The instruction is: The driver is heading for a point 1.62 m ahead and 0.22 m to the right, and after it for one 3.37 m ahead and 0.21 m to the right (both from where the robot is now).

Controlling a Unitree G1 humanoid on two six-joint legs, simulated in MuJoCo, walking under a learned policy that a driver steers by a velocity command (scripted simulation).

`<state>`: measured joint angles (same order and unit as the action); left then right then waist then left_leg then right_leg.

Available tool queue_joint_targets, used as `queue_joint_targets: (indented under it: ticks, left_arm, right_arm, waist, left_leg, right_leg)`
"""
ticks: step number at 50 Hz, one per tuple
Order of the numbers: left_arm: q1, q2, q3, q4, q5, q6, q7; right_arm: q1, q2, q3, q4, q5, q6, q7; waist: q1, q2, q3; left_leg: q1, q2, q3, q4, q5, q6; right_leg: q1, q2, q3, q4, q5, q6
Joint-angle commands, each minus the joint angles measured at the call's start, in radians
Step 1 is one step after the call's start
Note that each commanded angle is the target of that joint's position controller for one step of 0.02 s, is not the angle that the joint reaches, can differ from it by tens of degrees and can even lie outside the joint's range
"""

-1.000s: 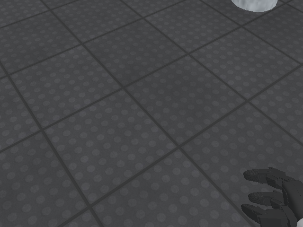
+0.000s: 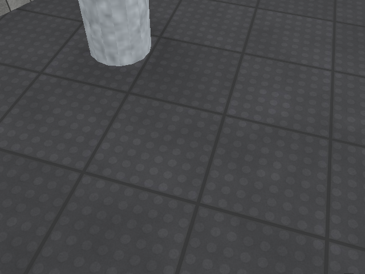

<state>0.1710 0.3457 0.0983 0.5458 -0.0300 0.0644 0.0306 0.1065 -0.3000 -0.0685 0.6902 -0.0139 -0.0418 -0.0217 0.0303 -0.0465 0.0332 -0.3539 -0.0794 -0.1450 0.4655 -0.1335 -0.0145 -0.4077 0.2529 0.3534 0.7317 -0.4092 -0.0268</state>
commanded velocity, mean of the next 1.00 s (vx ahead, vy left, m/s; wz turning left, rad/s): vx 0.01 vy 0.00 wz -0.46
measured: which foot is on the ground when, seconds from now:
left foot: down 0.00-0.42, up 0.44-0.78, down 0.80-1.00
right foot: up 0.00-0.40, down 0.42-1.00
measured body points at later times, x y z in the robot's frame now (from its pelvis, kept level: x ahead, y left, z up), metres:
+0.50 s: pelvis +0.01 -0.02 +0.00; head +0.04 -0.06 +0.45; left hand +0.28 +0.15 -0.07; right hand +0.01 -0.34 -0.12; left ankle +0.04 +0.13 -0.68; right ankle -0.03 -0.12 -0.73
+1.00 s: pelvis +0.02 -0.02 +0.00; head +0.04 -0.01 +0.45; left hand +0.25 +0.15 -0.12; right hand +0.03 -0.30 -0.11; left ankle +0.07 +0.10 -0.73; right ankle -0.03 -0.12 -0.73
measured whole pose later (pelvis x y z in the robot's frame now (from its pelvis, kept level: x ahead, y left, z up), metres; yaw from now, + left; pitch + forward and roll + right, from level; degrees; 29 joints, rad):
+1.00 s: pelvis +0.02 -0.02 +0.00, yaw -26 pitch +0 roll +0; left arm 0.20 0.23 0.03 0.75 0.02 0.02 0.01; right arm 0.19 -0.23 -0.03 0.77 -0.01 -0.01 -0.01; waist 0.01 -0.01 0.01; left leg -0.24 0.03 0.01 0.56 -0.32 -0.01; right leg -0.26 0.03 0.03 0.55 -0.29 -0.01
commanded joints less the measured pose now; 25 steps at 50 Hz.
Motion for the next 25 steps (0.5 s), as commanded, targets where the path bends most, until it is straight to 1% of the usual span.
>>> queue_joint_targets:
  ticks: [1, 2, 3, 4, 5, 6, 7, 9, 12, 14, 16, 18, 19, 20, 21, 22, 23, 24, 25]
  left_arm:
    - [0.073, 0.191, 0.049, -0.057, -0.001, -0.025, -0.022]
    - [0.078, 0.184, 0.05, -0.034, -0.001, -0.014, -0.019]
    - [0.098, 0.159, 0.043, -0.019, 0.004, -0.002, -0.014]
    - [0.11, 0.132, 0.032, -0.021, 0.004, 0.003, -0.017]
    - [0.097, 0.111, 0.023, -0.031, 0.001, 0.003, -0.019]
    - [0.069, 0.093, 0.015, -0.045, -0.003, -0.001, -0.018]
    - [0.041, 0.082, 0.01, -0.056, -0.006, -0.004, -0.017]
    - [0.006, 0.071, 0.005, -0.07, -0.004, -0.009, -0.018]
    - [-0.007, 0.049, -0.002, -0.076, 0.005, -0.013, -0.025]
    - [-0.012, 0.031, -0.009, -0.075, 0.014, -0.014, -0.029]
    - [0.001, 0.031, -0.008, -0.066, 0.015, -0.012, -0.032]
    - [0.015, 0.034, -0.004, -0.06, 0.015, -0.007, -0.037]
    - [0.044, 0.029, -0.002, -0.047, 0.016, -0.006, -0.04]
    - [0.095, 0.036, 0.005, -0.023, 0.018, -0.008, -0.041]
    - [0.128, 0.081, 0.019, -0.01, 0.019, -0.011, -0.033]
    - [0.137, 0.202, 0.039, -0.035, 0.029, -0.016, -0.016]
    - [0.12, 0.194, 0.032, -0.052, 0.063, -0.033, -0.02]
    - [0.107, 0.151, 0.018, -0.04, 0.072, -0.049, -0.029]
    - [0.05, 0.121, 0.009, -0.024, 0.058, -0.059, -0.028]
  right_arm:
    - [-0.038, -0.116, -0.04, -0.111, -0.019, 0.0, -0.01]
    - [-0.069, -0.085, -0.03, -0.12, -0.007, 0.01, -0.019]
    - [-0.079, -0.079, -0.023, -0.131, 0.002, 0.019, -0.029]
    - [-0.084, -0.082, -0.018, -0.133, 0.002, 0.027, -0.036]
    - [-0.074, -0.087, -0.017, -0.13, -0.004, 0.032, -0.04]
    - [-0.054, -0.095, -0.019, -0.123, -0.011, 0.037, -0.043]
    - [-0.032, -0.102, -0.021, -0.115, -0.015, 0.042, -0.044]
    - [0.001, -0.116, -0.029, -0.102, -0.017, 0.047, -0.043]
    - [-0.003, -0.142, -0.043, -0.088, -0.011, 0.048, -0.032]
    - [-0.01, -0.156, -0.05, -0.079, -0.003, 0.048, -0.02]
    - [-0.013, -0.165, -0.054, -0.069, 0.012, 0.045, -0.005]
    - [-0.005, -0.169, -0.055, -0.055, 0.035, 0.038, 0.005]
    - [-0.012, -0.166, -0.054, -0.048, 0.05, 0.036, 0.007]
    - [-0.006, -0.146, -0.047, -0.036, 0.06, 0.034, 0.007]
    - [0.059, -0.095, -0.032, -0.01, 0.048, 0.029, 0.012]
    - [0.074, -0.014, 0.002, -0.056, -0.022, 0.024, 0.026]
    - [0.009, -0.081, -0.02, -0.065, -0.009, 0.024, 0.016]
    - [-0.034, -0.131, -0.035, -0.058, 0.023, 0.032, 0.007]
    - [-0.025, -0.119, -0.035, -0.048, 0.031, 0.041, -0.001]
  waist:
    - [0.012, 0.237, -0.165]
    - [0.013, 0.175, -0.124]
    - [0.008, 0.141, -0.101]
    - [0.006, 0.136, -0.072]
    - [-0.001, 0.141, -0.055]
    - [-0.018, 0.161, -0.052]
    - [-0.037, 0.177, -0.059]
    - [-0.064, 0.189, -0.084]
    - [-0.068, 0.195, -0.113]
    - [-0.065, 0.191, -0.126]
    - [-0.054, 0.206, -0.135]
    - [-0.04, 0.217, -0.139]
    - [-0.016, 0.211, -0.142]
    - [0.009, 0.197, -0.147]
    - [0.003, 0.09, -0.165]
    - [-0.037, -0.27, -0.201]
    - [0.031, -0.237, -0.25]
    - [0.049, -0.135, -0.208]
    - [0.013, -0.111, -0.157]
  left_leg:
    - [0.274, 0.433, -0.341, -0.137, 0.217, 0.267]
    - [0.237, 0.359, -0.231, -0.128, 0.12, 0.219]
    - [0.21, 0.323, -0.165, -0.127, 0.09, 0.196]
    - [0.176, 0.309, -0.114, -0.14, 0.111, 0.197]
    - [0.162, 0.29, -0.061, -0.156, 0.126, 0.197]
    - [0.184, 0.283, -0.024, -0.165, 0.141, 0.204]
    - [0.222, 0.291, -0.002, -0.169, 0.158, 0.215]
    - [0.287, 0.324, 0.024, -0.169, 0.191, 0.236]
    - [0.302, 0.358, 0.087, -0.164, 0.21, 0.241]
    - [0.248, 0.361, 0.123, -0.157, 0.226, 0.241]
    - [0.231, 0.372, 0.141, -0.138, 0.259, 0.237]
    - [0.248, 0.392, 0.134, -0.096, 0.273, 0.221]
    - [0.24, 0.387, 0.145, -0.053, 0.27, 0.197]
    - [0.193, 0.363, 0.174, 0.014, 0.251, 0.154]
    - [0.067, 0.307, 0.245, 0.138, 0.121, 0.075]
    - [-0.241, 0.184, 0.318, 0.458, -0.475, -0.035]
    - [-0.329, 0.132, 0.186, 0.651, -0.56, -0.061]
    - [-0.311, 0.146, 0.141, 0.719, -0.494, -0.05]
    - [-0.317, 0.153, 0.128, 0.701, -0.417, -0.039]
  right_leg:
    - [-0.235, -0.144, -0.122, 0.421, -0.145, 0.084]
    - [-0.247, -0.167, -0.147, 0.472, -0.072, 0.096]
    - [-0.261, -0.18, -0.178, 0.553, -0.02, 0.108]
    - [-0.274, -0.195, -0.218, 0.603, 0.008, 0.117]
    - [-0.283, -0.218, -0.262, 0.595, 0.035, 0.121]
    - [-0.303, -0.242, -0.292, 0.563, 0.058, 0.127]
    - [-0.323, -0.267, -0.31, 0.529, 0.07, 0.137]
    - [-0.333, -0.311, -0.322, 0.464, 0.072, 0.154]
    - [-0.27, -0.349, -0.342, 0.346, 0.073, 0.15]
    - [-0.158, -0.34, -0.363, 0.239, 0.061, 0.128]
    - [-0.07, -0.312, -0.393, 0.134, 0.04, 0.101]
    - [-0.007, -0.291, -0.399, -0.004, 0.048, 0.066]
    - [0.058, -0.275, -0.409, -0.126, 0.112, 0.039]
    - [0.173, -0.25, -0.417, -0.273, 0.221, 0.005]
    - [0.343, -0.287, -0.335, -0.348, 0.413, -0.028]
    - [0.546, -0.593, 0.033, -0.303, 0.863, -0.15]
    - [0.433, -0.697, 0.104, -0.33, 0.878, -0.333]
    - [0.362, -0.623, 0.011, -0.355, 0.752, -0.309]
    - [0.322, -0.554, -0.061, -0.361, 0.642, -0.247]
